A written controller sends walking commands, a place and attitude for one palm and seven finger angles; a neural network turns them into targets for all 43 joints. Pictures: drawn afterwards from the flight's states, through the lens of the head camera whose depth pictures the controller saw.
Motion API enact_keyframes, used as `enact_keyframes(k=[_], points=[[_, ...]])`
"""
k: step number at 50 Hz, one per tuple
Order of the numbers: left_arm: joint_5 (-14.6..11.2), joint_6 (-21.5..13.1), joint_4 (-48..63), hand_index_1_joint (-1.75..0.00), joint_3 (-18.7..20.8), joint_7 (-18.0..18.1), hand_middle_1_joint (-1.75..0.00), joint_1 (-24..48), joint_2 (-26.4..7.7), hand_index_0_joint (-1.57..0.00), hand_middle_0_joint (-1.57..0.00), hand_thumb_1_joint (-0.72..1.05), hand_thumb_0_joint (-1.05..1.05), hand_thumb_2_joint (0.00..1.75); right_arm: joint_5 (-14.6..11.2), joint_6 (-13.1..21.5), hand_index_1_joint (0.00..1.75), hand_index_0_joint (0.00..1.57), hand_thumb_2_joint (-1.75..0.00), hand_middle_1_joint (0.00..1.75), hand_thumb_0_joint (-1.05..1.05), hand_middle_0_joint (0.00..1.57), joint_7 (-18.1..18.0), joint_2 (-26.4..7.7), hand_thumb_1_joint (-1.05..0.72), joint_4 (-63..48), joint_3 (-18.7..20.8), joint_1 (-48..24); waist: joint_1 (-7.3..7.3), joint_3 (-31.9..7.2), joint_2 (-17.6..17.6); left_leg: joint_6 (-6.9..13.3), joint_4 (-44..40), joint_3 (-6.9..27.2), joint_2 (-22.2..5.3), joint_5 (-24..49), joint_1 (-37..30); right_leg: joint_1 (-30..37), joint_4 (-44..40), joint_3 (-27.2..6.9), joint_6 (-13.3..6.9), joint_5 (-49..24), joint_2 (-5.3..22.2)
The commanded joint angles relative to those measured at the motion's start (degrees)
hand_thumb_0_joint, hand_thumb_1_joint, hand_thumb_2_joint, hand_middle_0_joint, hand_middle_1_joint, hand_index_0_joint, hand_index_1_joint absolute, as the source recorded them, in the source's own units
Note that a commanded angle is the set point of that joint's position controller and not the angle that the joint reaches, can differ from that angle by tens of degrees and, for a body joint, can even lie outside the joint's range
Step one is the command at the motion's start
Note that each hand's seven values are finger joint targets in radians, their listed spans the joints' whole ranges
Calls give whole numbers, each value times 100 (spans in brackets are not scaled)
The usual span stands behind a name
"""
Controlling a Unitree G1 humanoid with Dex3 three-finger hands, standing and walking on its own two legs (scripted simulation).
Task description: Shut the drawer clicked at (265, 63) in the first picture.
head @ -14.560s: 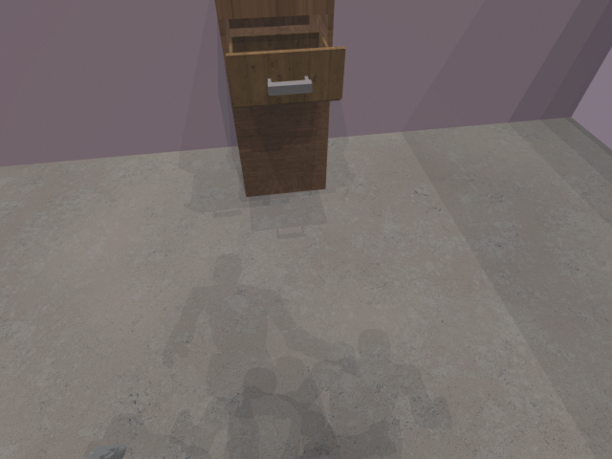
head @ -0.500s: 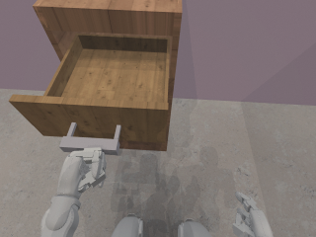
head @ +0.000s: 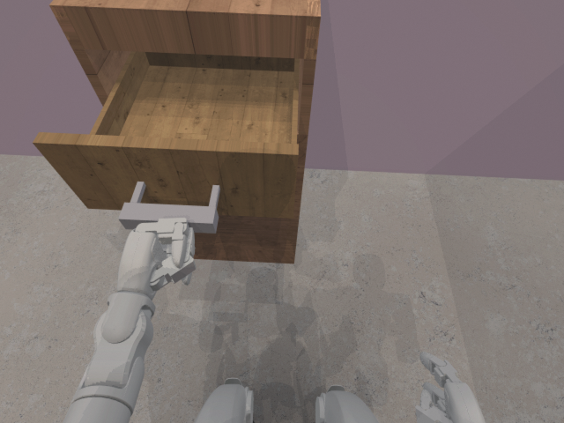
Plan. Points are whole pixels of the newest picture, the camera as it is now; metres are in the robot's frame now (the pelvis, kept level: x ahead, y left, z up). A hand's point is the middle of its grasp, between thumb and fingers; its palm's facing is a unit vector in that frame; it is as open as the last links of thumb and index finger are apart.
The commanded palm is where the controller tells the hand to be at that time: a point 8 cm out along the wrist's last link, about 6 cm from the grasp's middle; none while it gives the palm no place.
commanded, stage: push the drawer shut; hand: left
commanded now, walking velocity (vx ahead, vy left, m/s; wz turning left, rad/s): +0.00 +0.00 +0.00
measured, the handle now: (174, 204) +0.41 +0.17 +0.04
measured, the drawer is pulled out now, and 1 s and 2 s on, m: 0.21 0.09 0.00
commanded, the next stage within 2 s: pull the fist back off the drawer in 1.92 s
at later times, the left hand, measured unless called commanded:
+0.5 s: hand (200, 215) +0.40 +0.13 +0.04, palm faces -0.06 -1.00 -0.05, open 3.1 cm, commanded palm +0.39 +0.19 +0.05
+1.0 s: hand (202, 187) +0.45 +0.13 +0.04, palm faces -0.04 -1.00 -0.05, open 3.2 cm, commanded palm +0.44 +0.19 +0.05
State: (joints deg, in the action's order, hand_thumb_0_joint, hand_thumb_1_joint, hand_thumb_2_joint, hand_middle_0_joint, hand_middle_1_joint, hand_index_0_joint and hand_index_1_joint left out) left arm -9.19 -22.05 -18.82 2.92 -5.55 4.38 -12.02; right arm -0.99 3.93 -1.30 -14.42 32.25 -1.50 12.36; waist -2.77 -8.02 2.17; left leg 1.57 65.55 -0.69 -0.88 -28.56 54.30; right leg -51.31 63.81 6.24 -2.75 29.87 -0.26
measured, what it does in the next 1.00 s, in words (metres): stands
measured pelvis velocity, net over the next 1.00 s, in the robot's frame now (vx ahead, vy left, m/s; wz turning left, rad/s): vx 0.00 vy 0.01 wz -0.03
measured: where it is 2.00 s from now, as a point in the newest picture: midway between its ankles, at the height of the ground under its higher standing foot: outside the picture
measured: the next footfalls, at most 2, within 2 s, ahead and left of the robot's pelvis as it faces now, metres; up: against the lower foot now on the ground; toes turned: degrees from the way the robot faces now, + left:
none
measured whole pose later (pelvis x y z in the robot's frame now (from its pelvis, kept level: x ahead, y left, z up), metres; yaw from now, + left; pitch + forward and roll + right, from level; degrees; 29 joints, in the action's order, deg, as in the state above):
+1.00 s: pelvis +0.00 +0.01 +0.00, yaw -2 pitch +21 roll -2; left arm -6.0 -26.0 -51.2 13.4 -5.9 34.8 -16.0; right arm 0.2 -0.2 0.1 -14.6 35.7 -1.3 17.3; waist -7.0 -7.7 2.0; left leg 2.2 65.5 -2.2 -1.6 -28.0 58.3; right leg -56.1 63.7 4.6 -2.2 28.5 -1.0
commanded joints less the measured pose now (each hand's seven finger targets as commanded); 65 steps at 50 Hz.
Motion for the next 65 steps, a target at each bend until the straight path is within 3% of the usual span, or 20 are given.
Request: enact_keyframes(k=[1, 3, 8, 14, 21, 26, 27, 28, 30, 33, 36, 38, 43, 46, 49, 51, 53, 55, 61, 65], points=[[-116, -386, 1063, -160, 518, 130, -160, 1818, -661, -140, -140, 90, 0, 90, -23, 215, 30, 20, -90, 30, 0, 20, -33, -760, -90, -673, 319, 54, -115, -1944, -66, 7, -884, 233, 63, 1294, -1216, 1093, -1039, -590, 168, -1417, 8], [-100, -368, 874, -160, 521, 154, -160, 1995, -664, -140, -140, 90, 0, 90, -20, 180, 30, 20, -90, 30, 0, 20, -20, -761, -90, -641, 302, 83, -127, -1876, 14, 7, -906, 237, 61, 1270, -1232, 1028, -1053, -577, 162, -1377, 0], [-46, -378, 356, -160, 596, 218, -160, 2532, -716, -140, -140, 90, 0, 90, -16, 104, 30, 20, -90, 30, 0, 20, -14, -793, -90, -551, 309, 194, -213, -1770, -209, 10, -919, 261, 43, 1172, -1153, 902, -1066, -563, 177, -1278, -35], [24, -458, 108, -160, 709, 247, -160, 2810, -781, -140, -140, 90, 0, 90, 16, 17, 30, 20, -90, 30, 0, 20, 40, -810, -90, -504, 343, 377, -134, -2157, 67, -42, -946, 288, 36, 1636, -1490, 927, -924, -503, 137, -1694, -48], [108, -513, -340, -160, 611, 333, -160, 3440, -686, -140, -140, 90, 0, 90, 28, -104, 30, 20, -90, 30, 0, 20, 97, -831, -90, -409, 363, 515, -310, -1983, -70, -35, -948, 313, 7, 1567, -1490, 690, -957, -473, 154, -1603, -78], [138, -628, -566, -160, 967, 371, -160, 3803, -1009, -140, -140, 90, 0, 90, 57, -160, 30, 20, -90, 30, 0, 20, 87, -843, -90, -346, 383, 645, -277, -2294, -135, -23, -889, 270, 27, 1713, -1453, 874, -905, -531, 163, -1810, -84], [166, -633, -648, -160, 1005, 351, -160, 3805, -1105, -140, -140, 90, 0, 90, 59, -170, 30, 20, -90, 30, 0, 20, 85, -859, -90, -363, 374, 672, -241, -2321, -3, -41, -902, 294, 17, 1790, -1495, 822, -844, -510, 141, -1840, -93], [158, -629, -702, -160, 893, 327, -160, 3958, -949, -140, -140, 90, 0, 90, 61, -179, 30, 20, -90, 30, 0, 20, 97, -827, -90, -336, 364, 688, -307, -2327, 65, -39, -890, 287, 22, 1847, -1565, 783, -856, -505, 151, -1897, -99], [149, -646, -800, -160, 1074, 313, -160, 4058, -1153, -140, -140, 90, 0, 90, 67, -201, 30, 20, -90, 30, 0, 20, 107, -841, -90, -297, 368, 724, -261, -2336, 107, -52, -890, 272, 23, 1775, -1503, 834, -882, -535, 148, -1842, -96], [131, -655, -983, -160, 1031, 280, -160, 4290, -1078, -140, -140, 90, 0, 90, 63, -215, 30, 20, -90, 30, 0, 20, 108, -839, -90, -284, 368, 763, -354, -2302, 49, -39, -877, 277, 11, 1747, -1510, 729, -901, -523, 157, -1807, -112], [119, -680, -1199, -160, 1188, 274, -160, 4463, -1255, -140, -140, 90, 0, 90, 72, -229, 30, 20, -90, 30, 0, 20, 102, -848, -90, -240, 364, 822, -368, -2272, -80, -17, -858, 244, 26, 1649, -1311, 853, -934, -577, 169, -1806, -115], [117, -714, -1322, -160, 1153, 232, -160, 4680, -1209, -140, -140, 90, 0, 90, 72, -230, 30, 20, -90, 30, 0, 20, 102, -838, -90, -222, 351, 861, -413, -2251, -14, -10, -852, 249, 27, 1667, -1319, 788, -918, -575, 166, -1821, -128], [135, -802, -1543, -160, 1400, 173, -160, 5132, -1545, -140, -140, 90, 0, 90, 95, -239, 30, 20, -90, 30, 0, 20, 102, -853, -90, -155, 340, 964, -401, -2428, 119, -6, -789, 227, 41, 1643, -1255, 840, -889, -629, 166, -1825, -129], [140, -830, -1783, -160, 1400, 130, -160, 5485, -1548, -140, -140, 90, 0, 90, 102, -241, 30, 20, -90, 30, 0, 20, 105, -856, -90, -107, 342, 1018, -501, -2399, 44, 13, -746, 217, 42, 1508, -1146, 790, -922, -651, 184, -1702, -132], [179, -858, -2113, -160, 1578, 114, -160, 5675, -1792, -140, -140, 90, 0, 90, 110, -266, 30, 20, -90, 30, 0, 20, 87, -881, -90, -70, 328, 1080, -522, -2380, -30, 27, -701, 207, 46, 1402, -946, 804, -919, -689, 193, -1641, -131], [199, -877, -2351, -160, 1578, 97, -160, 6009, -1817, -140, -140, 90, 0, 90, 119, -269, 30, 20, -90, 30, 0, 20, 79, -893, -90, -23, 319, 1109, -627, -2265, -55, 40, -672, 212, 39, 1223, -839, 656, -945, -690, 206, -1442, -129], [258, -943, -2372, -160, 1636, 83, -160, 6253, -1945, -140, -140, 90, 0, 90, 142, -264, 30, 20, -90, 30, 0, 20, 81, -905, -90, -5, 315, 1179, -582, -2515, 340, 17, -662, 256, 42, 1378, -1080, 524, -848, -664, 171, -1483, -138], [248, -968, -2393, -160, 1580, 82, -160, 6417, -1837, -140, -140, 90, 0, 90, 165, -264, 30, 20, -90, 30, 0, 20, 105, -908, -90, 19, 332, 1233, -622, -2750, 406, 12, -626, 291, 21, 1580, -1324, 429, -812, -617, 168, -1590, -150], [336, -958, -2812, -160, 1723, 90, -160, 6828, -2109, -140, -140, 90, 0, 90, 201, -330, 30, 20, -90, 30, 0, 20, 137, -962, -90, 69, 318, 1394, -735, -2703, 224, 45, -581, 328, 2, 1538, -1112, 405, -814, -621, 179, -1540, -184], [429, -976, -3034, -160, 1856, 156, -160, 7002, -2278, -140, -140, 90, 0, 90, 229, -389, 30, 20, -90, 30, 0, 20, 162, -975, -90, 91, 318, 1504, -758, -2731, 296, 48, -530, 326, 0, 1620, -1059, 347, -789, -623, 176, -1594, -193]])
